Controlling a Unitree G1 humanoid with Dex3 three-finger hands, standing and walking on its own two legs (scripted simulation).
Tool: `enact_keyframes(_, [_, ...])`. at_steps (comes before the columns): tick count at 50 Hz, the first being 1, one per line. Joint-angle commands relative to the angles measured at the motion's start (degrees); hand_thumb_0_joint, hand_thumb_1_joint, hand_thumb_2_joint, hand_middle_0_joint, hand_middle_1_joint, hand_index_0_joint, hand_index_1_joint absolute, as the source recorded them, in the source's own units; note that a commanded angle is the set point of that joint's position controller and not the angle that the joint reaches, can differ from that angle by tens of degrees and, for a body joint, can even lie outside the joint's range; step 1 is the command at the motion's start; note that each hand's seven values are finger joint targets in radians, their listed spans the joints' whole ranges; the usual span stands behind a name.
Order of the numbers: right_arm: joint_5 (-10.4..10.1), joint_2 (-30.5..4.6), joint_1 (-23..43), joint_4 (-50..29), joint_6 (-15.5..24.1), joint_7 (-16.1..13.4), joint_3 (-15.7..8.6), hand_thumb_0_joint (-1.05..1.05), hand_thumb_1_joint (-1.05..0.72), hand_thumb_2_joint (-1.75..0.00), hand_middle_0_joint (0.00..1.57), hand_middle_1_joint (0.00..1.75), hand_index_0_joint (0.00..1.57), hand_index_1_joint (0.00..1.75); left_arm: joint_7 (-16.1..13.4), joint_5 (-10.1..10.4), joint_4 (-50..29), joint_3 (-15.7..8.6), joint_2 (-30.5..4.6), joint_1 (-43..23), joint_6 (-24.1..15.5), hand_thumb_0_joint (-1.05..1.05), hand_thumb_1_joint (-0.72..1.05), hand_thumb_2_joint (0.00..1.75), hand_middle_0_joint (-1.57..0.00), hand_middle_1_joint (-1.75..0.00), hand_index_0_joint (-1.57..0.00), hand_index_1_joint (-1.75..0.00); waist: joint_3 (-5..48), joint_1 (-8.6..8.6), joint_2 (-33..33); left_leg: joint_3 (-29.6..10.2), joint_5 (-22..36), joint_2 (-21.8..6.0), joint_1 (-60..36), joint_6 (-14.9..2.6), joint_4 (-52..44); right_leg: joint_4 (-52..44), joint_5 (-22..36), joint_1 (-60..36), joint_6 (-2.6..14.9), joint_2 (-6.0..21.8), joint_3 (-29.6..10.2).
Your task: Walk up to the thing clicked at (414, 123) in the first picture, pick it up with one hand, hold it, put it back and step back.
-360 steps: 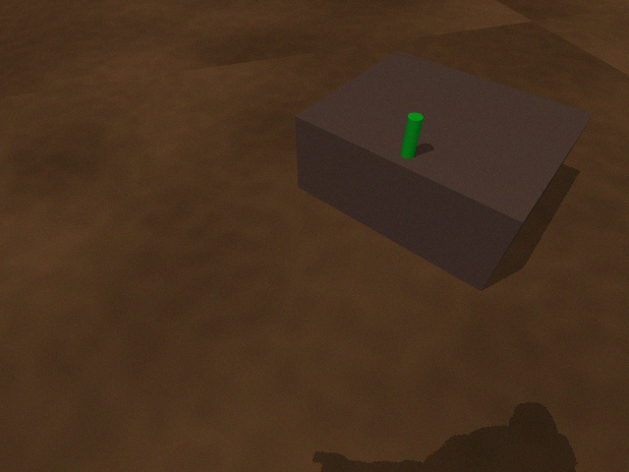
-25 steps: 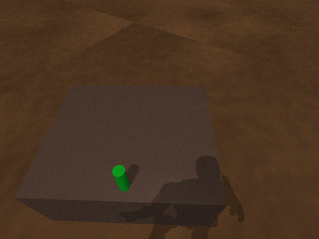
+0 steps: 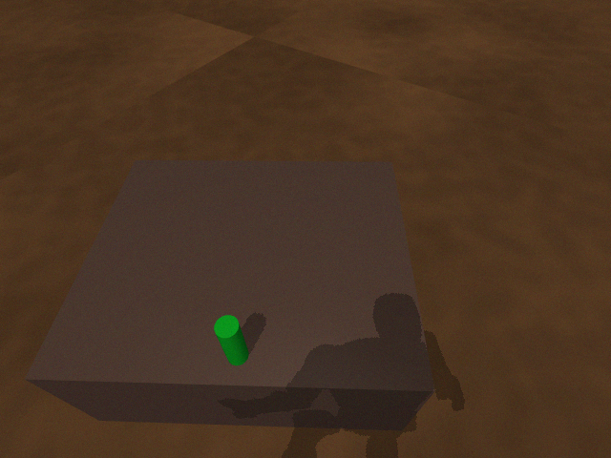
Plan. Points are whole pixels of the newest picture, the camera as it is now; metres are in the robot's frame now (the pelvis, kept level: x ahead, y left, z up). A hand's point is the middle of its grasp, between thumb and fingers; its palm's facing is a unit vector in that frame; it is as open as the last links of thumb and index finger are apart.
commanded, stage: go down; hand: left
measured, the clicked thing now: (232, 341) +0.41 +0.18 -0.31
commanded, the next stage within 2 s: none
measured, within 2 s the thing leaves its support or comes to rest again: neither
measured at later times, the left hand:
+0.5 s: hand (139, 451) +0.17 +0.26 -0.15, palm faces +0.04 -0.95 -0.32, open 15.8 cm
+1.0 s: hand (131, 448) +0.17 +0.27 -0.14, palm faces +0.04 -0.95 -0.32, open 17.1 cm
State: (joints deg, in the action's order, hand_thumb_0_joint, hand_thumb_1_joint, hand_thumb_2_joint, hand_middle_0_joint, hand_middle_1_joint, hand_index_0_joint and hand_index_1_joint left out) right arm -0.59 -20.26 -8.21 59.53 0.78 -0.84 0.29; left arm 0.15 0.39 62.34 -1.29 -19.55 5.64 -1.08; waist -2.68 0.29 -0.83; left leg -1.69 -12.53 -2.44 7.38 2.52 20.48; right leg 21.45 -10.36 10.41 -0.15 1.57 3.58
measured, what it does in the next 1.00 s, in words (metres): lowers itself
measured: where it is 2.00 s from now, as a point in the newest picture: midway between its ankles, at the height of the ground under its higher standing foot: outside the picture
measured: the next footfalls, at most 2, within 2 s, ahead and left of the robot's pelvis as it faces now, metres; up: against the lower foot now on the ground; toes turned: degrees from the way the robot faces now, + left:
none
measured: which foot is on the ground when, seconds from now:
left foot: down 0.00-1.00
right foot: down 0.00-1.00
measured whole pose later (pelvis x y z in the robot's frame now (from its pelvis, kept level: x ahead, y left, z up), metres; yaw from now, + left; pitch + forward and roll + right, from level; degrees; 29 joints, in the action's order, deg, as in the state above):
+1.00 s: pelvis +0.02 +0.03 -0.05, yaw -1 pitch +11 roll -3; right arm -0.7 -13.5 -14.1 33.4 9.7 -6.5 0.2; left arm 2.3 -0.3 10.1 -8.2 -18.7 19.2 28.6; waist 7.0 1.6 -2.0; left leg -2.2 -29.4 -2.3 34.2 0.6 52.9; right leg 48.3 -23.8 35.0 -2.3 2.1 2.9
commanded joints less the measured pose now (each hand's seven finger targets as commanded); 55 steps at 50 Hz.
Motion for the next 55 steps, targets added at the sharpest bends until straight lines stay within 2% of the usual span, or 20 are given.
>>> enact_keyframes(1, [-2.0, -5.7, -1.8, -11.4, 2.3, -1.7, -2.0, 0.00, -1.05, -0.94, 0.20, 0.30, 0.20, 0.30, -1.1, 0.4, -4.7, -8.3, -12.5, -12.0, -2.1, 0.00, 0.50, 0.50, -0.01, -0.07, -0.02, -0.06, 2.4, 1.29, 2.9, 4.5, 0.7, 3.3, 8.9, -3.07, 2.8, 0.4, -0.6, 4.2, 0.36, -0.9, -0.6])
enact_keyframes(3, [-1.7, -5.5, -3.1, -14.5, 2.9, -2.6, -3.5, 0.00, -1.04, -0.93, 0.20, 0.30, 0.20, 0.30, -0.8, -1.0, -13.0, -10.6, -17.4, -16.5, -2.5, 0.00, 0.34, 0.34, -0.01, -0.08, -0.02, -0.06, 11.8, 0.47, 2.4, 4.1, 3.8, 3.3, 7.7, -3.13, 4.0, 2.3, 3.3, 0.9, -0.06, -0.3, -1.3])
enact_keyframes(5, [-1.0, -4.7, -4.3, -16.0, 3.1, -2.4, -4.0, 0.00, -1.03, -0.93, 0.20, 0.30, 0.20, 0.30, 0.2, -2.6, -5.4, -10.3, -13.1, -6.0, 0.0, 0.00, 0.21, 0.20, -0.02, -0.07, -0.04, -0.05, 12.9, 0.12, 2.7, 3.7, 6.0, 3.6, 10.4, -3.04, 6.1, 4.9, 6.5, 0.9, 0.11, -0.2, -1.5])
enact_keyframes(6, [-0.6, -4.7, -3.9, -17.5, 3.3, -2.3, -4.7, 0.00, -1.01, -0.92, 0.20, 0.30, 0.20, 0.30, 0.5, -3.5, -7.8, -12.3, -14.4, -4.7, 1.0, 0.00, 0.19, 0.18, -0.03, -0.06, -0.04, -0.04, 15.2, -1.58, 0.9, 3.9, 6.9, 4.1, 10.7, -2.92, 6.8, 5.3, 6.9, -0.7, 0.28, -0.1, -1.6])
enact_keyframes(8, [-0.9, -4.0, -3.2, -20.3, 3.8, -2.6, -4.8, 0.00, -0.99, -0.92, 0.20, 0.30, 0.20, 0.30, 0.3, -3.8, -13.6, -13.2, -14.6, -4.3, 3.7, 0.00, 0.13, 0.14, -0.04, -0.05, -0.05, -0.03, 18.7, -2.59, -2.3, 4.0, 9.0, 4.3, 9.0, -2.46, 6.0, 5.0, 8.3, -3.0, 0.55, -0.2, -1.8])
enact_keyframes(10, [-1.1, -3.4, -2.2, -22.4, 4.0, -2.7, -4.3, 0.00, -0.98, -0.91, 0.20, 0.30, 0.20, 0.30, 0.1, -3.6, -16.1, -11.8, -11.7, -1.8, 7.6, 0.00, 0.07, 0.12, -0.04, -0.04, -0.05, -0.02, 15.3, -2.08, -3.3, 3.8, 7.9, 4.2, 9.8, -2.20, 6.2, 4.6, 6.2, -0.3, 0.73, -0.7, -1.4])
enact_keyframes(12, [-1.4, -3.2, -0.6, -24.7, 4.4, -2.8, -3.9, 0.00, -0.97, -0.91, 0.20, 0.30, 0.20, 0.30, 0.5, -3.1, -18.9, -10.1, -9.9, -4.6, 11.2, 0.00, -0.02, 0.11, -0.04, -0.03, -0.04, -0.02, 11.3, -0.73, -0.5, 3.6, 3.6, 3.7, 11.1, -2.31, 6.3, 3.8, 1.5, 3.4, 0.68, -1.2, -0.9])
enact_keyframes(14, [-1.5, -2.7, -0.7, -25.9, 5.0, -2.8, -3.8, 0.00, -0.95, -0.91, 0.20, 0.30, 0.20, 0.30, 0.5, -2.7, -23.1, -10.2, -9.9, -3.9, 13.9, 0.00, -0.12, 0.11, -0.04, -0.03, -0.04, -0.03, 10.9, -0.83, -0.2, 3.6, 1.6, 3.5, 12.0, -2.32, 6.4, 4.2, -1.1, 4.5, 0.69, -1.3, -0.6])
enact_keyframes(17, [-1.6, -2.6, -2.0, -26.8, 5.9, -2.9, -3.7, 0.00, -0.90, -0.89, 0.20, 0.30, 0.20, 0.30, 0.8, -1.9, -27.5, -9.6, -8.3, -3.9, 16.5, 0.00, -0.28, 0.09, -0.06, -0.05, -0.05, -0.05, 10.9, 0.06, 1.2, 3.1, 2.7, 2.7, 12.5, -2.32, 8.2, 6.3, -0.1, 6.8, 0.56, -1.9, -0.2])
enact_keyframes(20, [-1.4, -2.2, -3.1, -27.4, 7.1, -3.1, -3.7, 0.00, -0.89, -0.89, 0.20, 0.30, 0.20, 0.30, 0.6, -2.1, -32.5, -10.7, -9.3, -3.7, 17.3, 0.00, -0.35, 0.08, -0.06, -0.05, -0.05, -0.05, 13.5, 0.42, 1.0, 2.8, 5.4, 2.6, 12.3, -2.48, 10.7, 8.9, 2.7, 7.3, 0.42, -1.7, -0.3])
enact_keyframes(25, [-1.0, -2.3, -3.3, -28.2, 8.7, -4.1, -3.7, 0.00, -0.88, -0.89, 0.20, 0.30, 0.20, 0.30, 0.6, -2.7, -39.3, -12.1, -10.8, -0.7, 18.5, 0.00, -0.38, 0.07, -0.06, -0.06, -0.06, -0.06, 15.9, 0.66, -2.3, 2.4, 9.0, 2.5, 12.8, -2.10, 14.1, 12.4, 6.1, 8.2, 0.46, -1.7, -0.5])
enact_keyframes(27, [-0.9, -2.2, -3.6, -28.5, 9.0, -4.4, -3.6, 0.00, -0.87, -0.89, 0.20, 0.30, 0.20, 0.30, 1.0, -2.7, -42.5, -10.8, -9.7, 1.2, 19.3, 0.00, -0.39, 0.07, -0.07, -0.06, -0.06, -0.06, 16.4, 1.05, -3.7, 2.3, 10.6, 2.3, 13.4, -1.69, 15.5, 13.7, 6.9, 9.2, 0.72, -1.7, -0.5])
enact_keyframes(30, [-0.8, -2.5, -3.6, -29.1, 9.3, -4.8, -3.7, 0.00, -0.86, -0.88, 0.20, 0.30, 0.20, 0.30, 1.1, -2.5, -46.9, -11.5, -10.1, 4.3, 20.8, 0.00, -0.40, 0.06, -0.07, -0.07, -0.06, -0.06, 17.3, 0.58, -5.8, 1.7, 13.7, 1.9, 14.0, -1.19, 17.0, 15.4, 8.0, 9.6, 0.91, -1.9, -0.1])
enact_keyframes(31, [-0.7, -2.4, -3.5, -29.5, 9.4, -4.8, -3.5, 0.00, -0.86, -0.89, 0.20, 0.30, 0.20, 0.30, 1.3, -2.4, -46.4, -9.8, -8.2, 5.6, 21.7, 0.00, -0.42, 0.04, -0.07, -0.06, -0.07, -0.05, 16.5, 1.38, -4.6, 1.2, 14.8, 1.6, 14.5, -1.06, 17.3, 16.0, 8.0, 10.3, 0.86, -2.2, 0.2])
enact_keyframes(33, [-0.6, -2.3, -3.2, -30.2, 9.7, -5.1, -3.4, 0.00, -0.86, -0.88, 0.20, 0.30, 0.20, 0.30, 1.1, -2.2, -49.7, -11.0, -9.5, 5.7, 23.0, 0.00, -0.42, 0.05, -0.07, -0.06, -0.06, -0.06, 16.2, 1.08, -5.0, 1.2, 13.1, 1.8, 15.7, -1.21, 18.2, 16.4, 7.1, 11.2, 0.68, -2.1, 0.3])
enact_keyframes(36, [-0.6, -2.1, -3.4, -31.1, 10.1, -5.4, -3.4, 0.00, -0.86, -0.88, 0.20, 0.30, 0.20, 0.30, 1.4, -1.7, -51.8, -9.5, -7.4, 9.3, 25.0, 0.00, -0.45, 0.04, -0.07, -0.06, -0.07, -0.05, 17.4, 1.41, -3.3, 0.9, 14.8, 1.7, 16.5, -1.46, 20.2, 17.9, 8.3, 12.0, 0.54, -2.1, 0.5])
enact_keyframes(42, [-0.6, -2.1, -3.9, -33.0, 11.0, -5.8, -3.7, 0.00, -0.86, -0.89, 0.20, 0.30, 0.20, 0.30, 1.4, -1.3, -57.8, -11.1, -9.0, 11.5, 27.2, 0.00, -0.48, 0.06, -0.06, -0.05, -0.06, -0.05, 20.0, 0.98, -3.4, 0.2, 16.6, 1.4, 18.9, -1.64, 23.8, 21.2, 9.0, 14.0, 0.41, -1.9, 0.8])
enact_keyframes(43, [-0.5, -2.1, -4.0, -33.1, 11.1, -5.8, -3.7, 0.00, -0.85, -0.88, 0.20, 0.30, 0.20, 0.30, 1.4, -1.2, -58.1, -10.4, -8.4, 12.1, 27.5, 0.00, -0.49, 0.06, -0.07, -0.06, -0.06, -0.06, 19.5, 1.43, -3.3, 0.0, 16.4, 1.4, 19.6, -1.66, 24.3, 21.8, 8.6, 14.7, 0.35, -1.9, 0.9])
enact_keyframes(44, [-0.5, -2.1, -3.9, -33.5, 11.2, -5.9, -3.7, 0.00, -0.85, -0.88, 0.20, 0.30, 0.20, 0.30, 1.3, -1.2, -59.4, -11.5, -9.3, 12.6, 27.7, 0.00, -0.49, 0.06, -0.06, -0.06, -0.06, -0.06, 20.0, 0.92, -3.0, 0.0, 16.0, 1.4, 20.0, -1.64, 24.8, 22.2, 8.6, 15.0, 0.31, -1.9, 1.0])
enact_keyframes(55, [-0.6, -1.4, -3.9, -35.9, 12.8, -7.9, -3.2, 0.00, -0.87, -0.89, 0.20, 0.30, 0.20, 0.30, 1.3, -0.3, -67.0, -13.8, -10.7, 15.9, 29.9, 0.00, -0.48, 0.09, -0.06, -0.07, -0.05, -0.07, 19.2, 0.84, -3.9, -0.4, 5.9, 2.1, 25.7, -1.96, 27.4, 24.7, 1.7, 19.2, 0.36, -1.5, 0.7])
